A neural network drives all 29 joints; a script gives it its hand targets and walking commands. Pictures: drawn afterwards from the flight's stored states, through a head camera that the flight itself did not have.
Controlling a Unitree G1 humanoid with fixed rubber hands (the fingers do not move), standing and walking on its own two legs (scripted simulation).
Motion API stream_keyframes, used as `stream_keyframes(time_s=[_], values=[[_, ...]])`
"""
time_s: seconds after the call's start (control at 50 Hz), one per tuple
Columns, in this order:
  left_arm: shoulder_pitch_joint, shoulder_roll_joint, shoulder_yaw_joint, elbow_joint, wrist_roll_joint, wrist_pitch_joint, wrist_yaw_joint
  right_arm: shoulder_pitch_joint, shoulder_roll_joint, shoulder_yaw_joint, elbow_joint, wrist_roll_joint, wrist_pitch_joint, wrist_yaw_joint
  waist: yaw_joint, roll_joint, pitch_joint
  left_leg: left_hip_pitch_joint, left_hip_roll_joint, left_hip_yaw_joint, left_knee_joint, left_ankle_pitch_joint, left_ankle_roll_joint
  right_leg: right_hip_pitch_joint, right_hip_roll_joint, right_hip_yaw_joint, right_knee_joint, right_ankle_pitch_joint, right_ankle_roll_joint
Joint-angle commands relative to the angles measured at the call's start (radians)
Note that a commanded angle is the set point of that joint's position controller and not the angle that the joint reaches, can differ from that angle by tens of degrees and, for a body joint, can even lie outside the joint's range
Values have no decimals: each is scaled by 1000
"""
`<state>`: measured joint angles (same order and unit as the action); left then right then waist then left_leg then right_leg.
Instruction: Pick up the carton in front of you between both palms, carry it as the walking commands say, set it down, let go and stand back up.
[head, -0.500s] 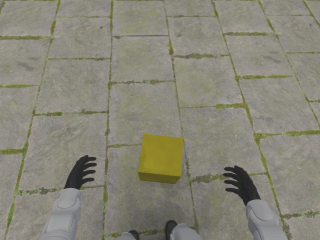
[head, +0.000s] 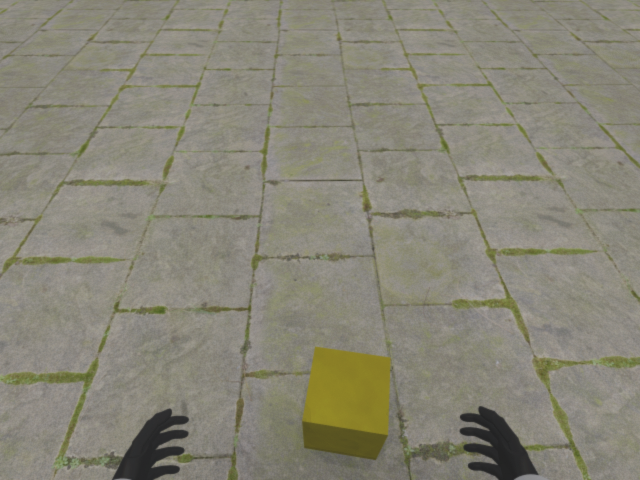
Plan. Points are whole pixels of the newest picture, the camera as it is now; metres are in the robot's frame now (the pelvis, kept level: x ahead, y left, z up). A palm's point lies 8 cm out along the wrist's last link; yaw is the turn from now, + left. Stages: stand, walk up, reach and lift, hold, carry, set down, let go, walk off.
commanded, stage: let go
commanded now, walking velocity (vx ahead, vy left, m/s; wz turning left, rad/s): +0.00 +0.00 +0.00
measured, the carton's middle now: (345, 404) +0.44 -0.07 -0.65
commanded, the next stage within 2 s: stand in 0.20 s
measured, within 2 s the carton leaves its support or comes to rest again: neither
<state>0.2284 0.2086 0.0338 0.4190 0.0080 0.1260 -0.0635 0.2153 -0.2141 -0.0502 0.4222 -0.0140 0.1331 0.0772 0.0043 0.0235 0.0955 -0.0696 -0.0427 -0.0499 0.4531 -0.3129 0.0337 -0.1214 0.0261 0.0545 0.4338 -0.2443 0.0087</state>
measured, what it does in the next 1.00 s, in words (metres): stands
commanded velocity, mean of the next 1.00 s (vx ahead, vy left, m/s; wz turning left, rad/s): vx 0.00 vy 0.00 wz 0.00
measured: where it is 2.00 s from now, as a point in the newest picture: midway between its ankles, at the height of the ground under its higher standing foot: outside the picture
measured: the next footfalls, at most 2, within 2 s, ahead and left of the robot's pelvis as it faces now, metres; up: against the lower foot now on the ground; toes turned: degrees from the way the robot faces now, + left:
none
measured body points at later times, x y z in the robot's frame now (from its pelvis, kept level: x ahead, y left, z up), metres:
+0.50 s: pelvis +0.01 -0.02 -0.01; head +0.02 -0.03 +0.44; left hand +0.15 +0.28 -0.09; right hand +0.16 -0.31 -0.10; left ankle -0.04 +0.10 -0.74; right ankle +0.00 -0.13 -0.74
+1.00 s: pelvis +0.01 -0.03 +0.00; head +0.02 -0.03 +0.45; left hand +0.13 +0.28 -0.10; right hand +0.15 -0.32 -0.10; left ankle -0.04 +0.10 -0.74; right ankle +0.00 -0.13 -0.74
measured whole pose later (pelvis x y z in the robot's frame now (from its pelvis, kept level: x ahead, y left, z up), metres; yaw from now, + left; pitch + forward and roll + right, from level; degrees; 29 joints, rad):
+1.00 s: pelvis +0.01 -0.03 +0.00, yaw +1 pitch -1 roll +0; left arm 0.15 0.34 0.04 0.84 0.03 0.00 0.02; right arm 0.17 -0.36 -0.02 0.79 -0.03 0.00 -0.03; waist 0.00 0.03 0.02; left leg -0.10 -0.02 -0.08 0.45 -0.32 0.00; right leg -0.16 0.04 0.02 0.46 -0.27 -0.03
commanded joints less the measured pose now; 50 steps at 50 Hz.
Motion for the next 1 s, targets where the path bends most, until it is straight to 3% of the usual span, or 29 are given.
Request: stream_keyframes(time_s=[0.0, 0.04, 0.06, 0.08, 0.18, 0.2, 0.26, 0.3, 0.42, 0.52, 0.72, 0.98], values=[[-51, 79, 25, -99, 2, -5, -1, -18, -104, -35, -96, -1, -5, -3, -12, -5, -52, -119, 36, 8, -96, 268, -49, 123, 31, -45, -12, 213, 0], [-46, 81, 28, -97, 6, -2, -1, -21, -102, -33, -101, 1, -3, -4, -8, 0, -57, -115, 33, 9, -91, 283, -50, 130, 29, -41, -12, 227, -1], [1, 86, 33, -35, -17, -33, 22, -64, -140, -39, -156, -13, 48, -30, -9, -19, -113, -58, 39, 2, -52, 373, -51, 107, 50, -50, 18, 208, 9], [-5, 86, 31, -53, -12, -38, 32, -29, -129, -30, -135, -11, 62, -41, -2, 1, -101, -60, 35, 4, -42, 400, -57, 90, 50, -49, 19, 208, 5], [-33, 92, 15, -64, -16, -41, 38, -31, -114, -4, -140, 1, 79, -58, -6, 3, -92, -78, 26, 11, -37, 358, -51, 51, 45, -34, 26, 219, -1], [-30, 225, 66, 82, 38, -64, 69, -72, -218, -41, -8, -18, 5, -93, 9, 68, -55, -204, 61, -19, -9, 118, -60, -67, -50, 4, 17, 130, 10], [-53, 228, 62, 113, 52, -98, 79, -54, -200, -34, 37, -33, -72, -93, -9, -1, -55, -177, 68, -57, -21, -66, -39, -142, -65, 54, -28, -77, -5], [-74, 216, 58, 133, 49, -114, 77, -62, -208, -34, 68, -28, -96, -86, -12, -15, -81, -160, 76, -67, -10, -32, -31, -147, -65, 62, -21, -70, -16], [-68, 238, 56, 203, 35, -131, 74, -60, -237, -25, 142, -22, -124, -87, -8, -30, -162, -113, 90, -71, 22, 237, -35, -61, -81, 62, 22, 234, -27], [-62, 260, 57, 246, 32, -132, 82, -45, -260, -18, 191, -22, -131, -97, -8, -33, -173, -90, 98, -74, 26, 319, -35, -28, -90, 64, 29, 323, -27], [-77, 278, 51, 303, 25, -136, 87, -51, -278, -8, 251, -17, -139, -107, -3, -19, -158, -76, 107, -82, 3, 365, -33, 5, -98, 67, 18, 367, -31], [-110, 290, 40, 376, 18, -139, 85, -65, -297, -1, 321, -15, -147, -108, -1, -14, -127, -67, 119, -99, -60, 305, -23, 18, -104, 74, -34, 289, -36]])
